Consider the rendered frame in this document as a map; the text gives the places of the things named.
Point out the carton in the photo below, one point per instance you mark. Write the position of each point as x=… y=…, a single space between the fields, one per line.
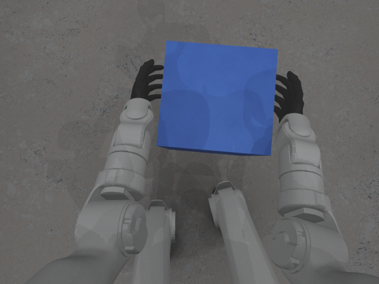
x=217 y=99

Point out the right robot shin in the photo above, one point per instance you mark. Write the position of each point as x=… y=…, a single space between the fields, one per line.
x=228 y=184

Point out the robot left hand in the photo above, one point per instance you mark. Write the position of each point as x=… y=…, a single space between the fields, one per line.
x=141 y=87

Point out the robot right thigh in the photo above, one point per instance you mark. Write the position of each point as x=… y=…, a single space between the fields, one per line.
x=248 y=261

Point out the robot left forearm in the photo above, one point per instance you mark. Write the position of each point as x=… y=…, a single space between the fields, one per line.
x=124 y=171

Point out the robot right upper arm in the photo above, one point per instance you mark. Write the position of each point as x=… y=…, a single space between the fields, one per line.
x=309 y=253

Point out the robot right hand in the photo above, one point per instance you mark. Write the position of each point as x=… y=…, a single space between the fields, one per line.
x=293 y=96

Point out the robot right forearm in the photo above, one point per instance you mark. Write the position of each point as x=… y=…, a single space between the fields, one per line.
x=302 y=192

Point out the robot left upper arm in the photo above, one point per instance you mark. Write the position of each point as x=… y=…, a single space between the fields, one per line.
x=108 y=233

